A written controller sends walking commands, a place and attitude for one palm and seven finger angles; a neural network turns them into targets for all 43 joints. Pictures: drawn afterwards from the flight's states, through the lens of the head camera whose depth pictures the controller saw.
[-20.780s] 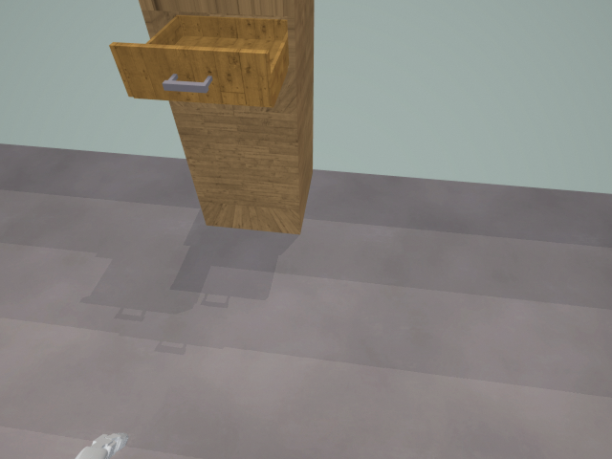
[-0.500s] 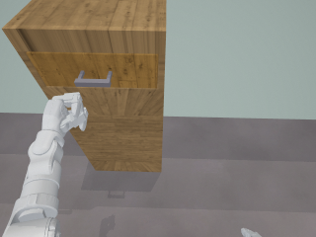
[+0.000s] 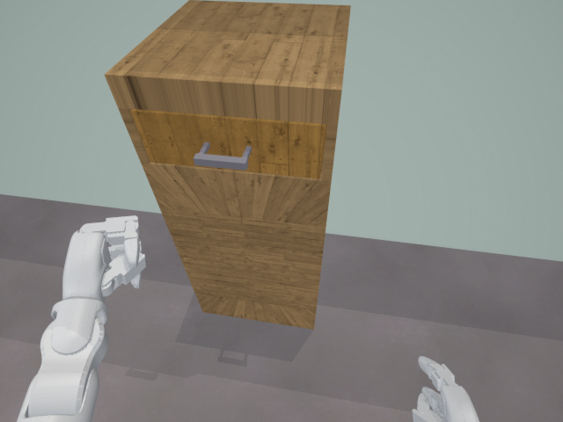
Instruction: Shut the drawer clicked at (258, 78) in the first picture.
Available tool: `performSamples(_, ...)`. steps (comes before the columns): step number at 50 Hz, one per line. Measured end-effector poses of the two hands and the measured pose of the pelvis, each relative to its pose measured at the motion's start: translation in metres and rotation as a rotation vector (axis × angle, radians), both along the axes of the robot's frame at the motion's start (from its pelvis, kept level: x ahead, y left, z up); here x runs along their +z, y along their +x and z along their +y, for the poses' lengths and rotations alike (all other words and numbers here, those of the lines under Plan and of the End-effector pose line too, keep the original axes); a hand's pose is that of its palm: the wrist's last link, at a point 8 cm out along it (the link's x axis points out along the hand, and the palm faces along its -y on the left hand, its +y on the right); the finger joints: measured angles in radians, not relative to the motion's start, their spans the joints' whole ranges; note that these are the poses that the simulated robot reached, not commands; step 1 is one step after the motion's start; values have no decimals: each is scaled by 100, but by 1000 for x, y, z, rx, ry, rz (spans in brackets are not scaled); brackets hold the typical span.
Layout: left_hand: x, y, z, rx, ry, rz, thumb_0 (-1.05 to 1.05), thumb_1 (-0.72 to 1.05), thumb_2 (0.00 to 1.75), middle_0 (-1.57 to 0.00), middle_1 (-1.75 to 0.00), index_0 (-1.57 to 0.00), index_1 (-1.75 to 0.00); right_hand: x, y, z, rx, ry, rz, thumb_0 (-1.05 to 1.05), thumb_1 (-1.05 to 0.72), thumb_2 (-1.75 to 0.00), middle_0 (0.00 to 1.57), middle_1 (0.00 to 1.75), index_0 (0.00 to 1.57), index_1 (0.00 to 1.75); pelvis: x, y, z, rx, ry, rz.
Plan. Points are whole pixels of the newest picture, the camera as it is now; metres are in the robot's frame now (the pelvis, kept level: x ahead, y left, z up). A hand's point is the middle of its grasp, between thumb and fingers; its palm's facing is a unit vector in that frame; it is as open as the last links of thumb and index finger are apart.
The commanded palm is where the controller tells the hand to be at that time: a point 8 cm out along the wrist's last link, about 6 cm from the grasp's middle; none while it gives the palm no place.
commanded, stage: draw the hand back to the body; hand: left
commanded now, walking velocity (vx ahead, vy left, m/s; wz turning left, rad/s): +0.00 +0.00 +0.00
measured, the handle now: (223, 155) +0.58 +0.18 +0.05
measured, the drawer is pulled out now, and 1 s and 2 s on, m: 0.00 0.00 0.00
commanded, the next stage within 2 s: step back with the hand held close in 0.60 s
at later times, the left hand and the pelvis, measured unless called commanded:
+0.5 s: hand (52, 314) +0.18 +0.25 +0.17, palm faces +0.44 -0.80 -0.42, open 3.3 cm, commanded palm +0.13 +0.28 +0.18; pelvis +0.01 +0.00 +0.00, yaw +0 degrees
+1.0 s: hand (56, 332) +0.17 +0.25 +0.15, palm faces +0.35 -0.80 -0.49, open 3.3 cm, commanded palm +0.10 +0.29 +0.18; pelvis -0.03 +0.01 +0.00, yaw +0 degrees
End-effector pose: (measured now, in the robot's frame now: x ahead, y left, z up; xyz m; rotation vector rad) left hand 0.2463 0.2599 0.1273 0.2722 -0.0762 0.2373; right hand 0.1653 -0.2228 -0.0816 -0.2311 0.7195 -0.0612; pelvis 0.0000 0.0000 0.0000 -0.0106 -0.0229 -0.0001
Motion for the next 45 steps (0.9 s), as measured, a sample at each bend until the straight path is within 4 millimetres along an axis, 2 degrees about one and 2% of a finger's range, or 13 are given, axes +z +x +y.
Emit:
performSamples(5, 18, -23, 10, 67, 57, -40, 2, 90, 90, -140, -160, -140, -160, -1, 6, 5, 25, 4, -1, 1, -90, -90, 20, 30, 20, 30, 2, 4, 1, 6, -4, -25)
performSamples(10, 33, -41, 9, 78, 99, -73, 2, 90, 90, -140, -160, -140, -160, -1, 13, 10, 36, 20, -19, 1, -90, -90, 20, 30, 20, 30, 3, 8, 2, 6, -5, -38)
performSamples(25, 57, -112, 24, 185, 218, -93, 2, 90, 89, -140, -160, -140, -160, 9, 20, 10, 49, 14, -85, 1, -90, -90, 20, 30, 20, 30, 2, 7, 1, 8, -10, -68)
performSamples(29, 55, -117, 23, 201, 202, -104, 2, 90, 90, -141, -160, -140, -160, 8, 17, 11, 57, 11, -87, 1, -90, -90, 20, 30, 20, 30, 2, 1, 0, 12, -7, -75)
performSamples(35, 47, -112, 18, 189, 178, -94, 2, 90, 90, -141, -160, -140, -160, 7, 5, 10, 51, 12, -83, 1, -90, -90, 20, 30, 20, 30, 2, -4, -3, 8, -1, -78)
performSamples(41, 61, -112, 17, 159, 242, -139, 2, 89, 89, -141, -160, -140, -160, 4, -8, 1, 15, 11, -58, 1, -90, -90, 20, 30, 20, 30, 1, -9, -5, 13, -8, -40)
performSamples(45, 58, -112, 20, 134, 267, -127, 1, 89, 89, -141, -160, -140, -160, 0, -22, -8, -28, -12, -8, 1, -90, -90, 20, 30, 20, 30, -1, -18, -1, 15, -9, 4)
